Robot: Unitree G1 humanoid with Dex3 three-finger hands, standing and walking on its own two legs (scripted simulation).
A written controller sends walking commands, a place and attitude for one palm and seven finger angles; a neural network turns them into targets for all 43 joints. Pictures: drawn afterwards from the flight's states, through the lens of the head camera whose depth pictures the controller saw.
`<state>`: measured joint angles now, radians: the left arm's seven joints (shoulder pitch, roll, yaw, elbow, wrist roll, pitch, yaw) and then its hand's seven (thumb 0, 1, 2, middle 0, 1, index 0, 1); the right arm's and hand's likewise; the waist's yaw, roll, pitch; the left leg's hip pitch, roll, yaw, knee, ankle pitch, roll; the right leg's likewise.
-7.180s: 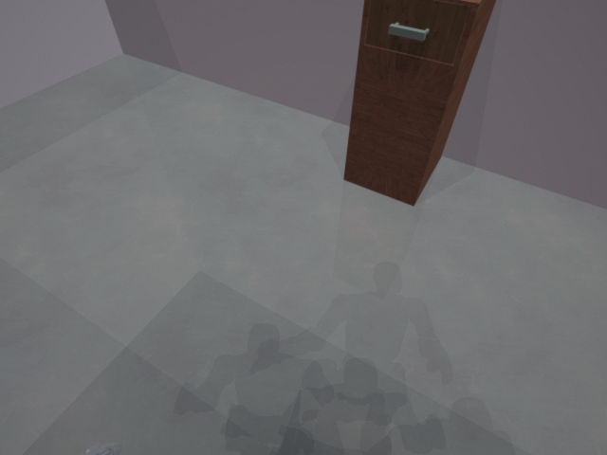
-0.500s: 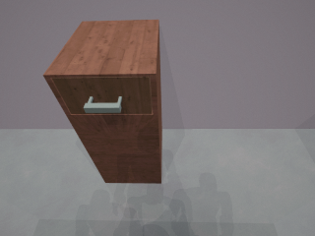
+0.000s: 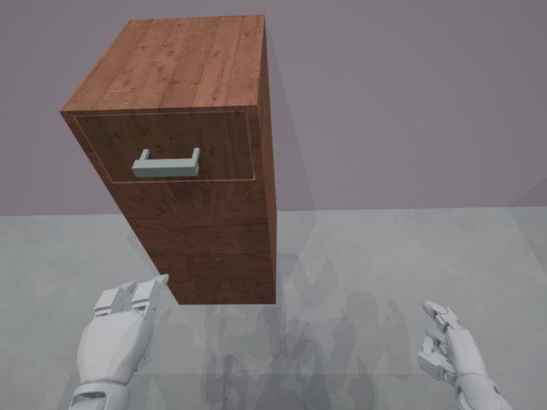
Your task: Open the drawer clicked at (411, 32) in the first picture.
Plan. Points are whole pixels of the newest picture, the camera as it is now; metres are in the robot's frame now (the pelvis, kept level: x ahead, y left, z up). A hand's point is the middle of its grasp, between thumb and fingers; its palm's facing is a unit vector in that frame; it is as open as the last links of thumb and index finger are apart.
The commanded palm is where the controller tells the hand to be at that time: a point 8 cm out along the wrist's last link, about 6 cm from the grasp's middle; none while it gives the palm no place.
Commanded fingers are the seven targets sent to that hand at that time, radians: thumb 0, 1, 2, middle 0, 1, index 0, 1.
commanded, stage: raise the hand with hooked fingers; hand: left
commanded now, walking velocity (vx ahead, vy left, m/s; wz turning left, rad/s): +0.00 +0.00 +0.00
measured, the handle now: (168, 160) +0.56 +0.28 +0.03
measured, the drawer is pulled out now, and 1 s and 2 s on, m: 0.00 0.00 0.00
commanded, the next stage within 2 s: move the hooked fingers above the handle in 1.56 s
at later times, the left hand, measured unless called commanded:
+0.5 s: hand (111, 315) +0.23 +0.25 +0.04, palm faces +0.02 -0.09 -1.00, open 11.1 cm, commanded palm +0.20 +0.26 +0.09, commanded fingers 0.00 -0.10 0.47 -0.27 -0.94 -0.27 -0.94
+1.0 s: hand (92, 246) +0.29 +0.27 +0.12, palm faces +0.09 -0.05 -0.99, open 13.6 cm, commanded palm +0.26 +0.27 +0.18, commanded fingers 0.00 -0.50 0.30 -0.30 -1.20 -0.30 -1.20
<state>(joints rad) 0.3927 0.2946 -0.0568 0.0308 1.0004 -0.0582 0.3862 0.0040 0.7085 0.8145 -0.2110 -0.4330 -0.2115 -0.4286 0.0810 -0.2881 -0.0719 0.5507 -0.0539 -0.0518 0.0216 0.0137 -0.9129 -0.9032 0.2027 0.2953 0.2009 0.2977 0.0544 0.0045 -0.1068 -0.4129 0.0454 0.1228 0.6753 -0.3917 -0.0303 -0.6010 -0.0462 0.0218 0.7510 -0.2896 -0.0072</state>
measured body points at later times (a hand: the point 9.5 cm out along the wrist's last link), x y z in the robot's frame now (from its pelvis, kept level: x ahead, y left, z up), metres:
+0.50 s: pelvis +0.00 +0.01 +0.01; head +0.03 -0.02 +0.45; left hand +0.22 +0.26 +0.09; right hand +0.18 -0.17 -0.11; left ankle -0.04 +0.14 -0.71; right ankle +0.05 -0.11 -0.71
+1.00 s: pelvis +0.01 +0.02 +0.02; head +0.03 -0.02 +0.47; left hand +0.28 +0.27 +0.17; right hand +0.26 -0.18 -0.07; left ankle -0.04 +0.14 -0.71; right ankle +0.05 -0.11 -0.71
